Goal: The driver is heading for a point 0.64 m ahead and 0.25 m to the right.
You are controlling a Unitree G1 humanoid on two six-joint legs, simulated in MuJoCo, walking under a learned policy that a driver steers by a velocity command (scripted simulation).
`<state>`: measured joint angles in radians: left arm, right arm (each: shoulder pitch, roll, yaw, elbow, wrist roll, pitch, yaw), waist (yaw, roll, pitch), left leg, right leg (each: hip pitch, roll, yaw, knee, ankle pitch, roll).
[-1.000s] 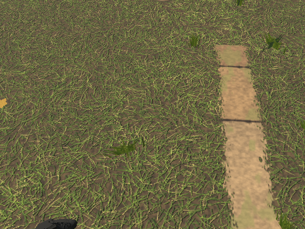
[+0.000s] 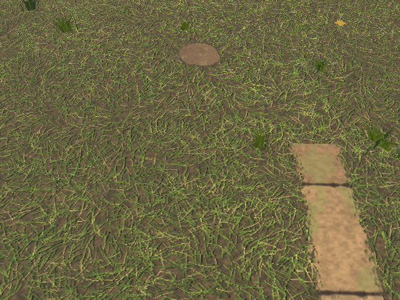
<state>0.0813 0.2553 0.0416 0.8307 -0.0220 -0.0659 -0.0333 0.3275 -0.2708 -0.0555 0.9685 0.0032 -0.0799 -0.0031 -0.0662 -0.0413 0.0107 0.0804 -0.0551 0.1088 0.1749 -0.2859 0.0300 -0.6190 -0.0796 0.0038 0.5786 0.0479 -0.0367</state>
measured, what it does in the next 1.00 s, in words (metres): walks ahead, turning right: right foot, then left foot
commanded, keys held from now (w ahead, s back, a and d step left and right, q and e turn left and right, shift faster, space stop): w+e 0.84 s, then no key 0.16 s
